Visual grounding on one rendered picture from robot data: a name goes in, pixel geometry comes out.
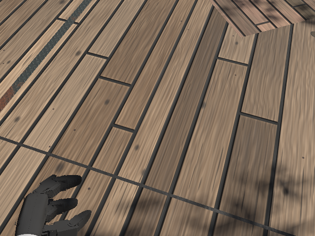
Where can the robot left hand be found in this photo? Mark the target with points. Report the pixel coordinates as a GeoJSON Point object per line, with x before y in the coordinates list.
{"type": "Point", "coordinates": [38, 208]}

